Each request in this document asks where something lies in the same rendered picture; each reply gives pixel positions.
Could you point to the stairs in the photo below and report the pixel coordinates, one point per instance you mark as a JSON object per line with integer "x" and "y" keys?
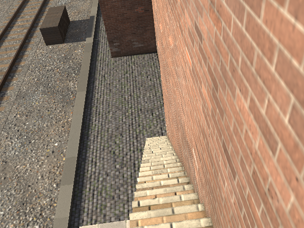
{"x": 165, "y": 197}

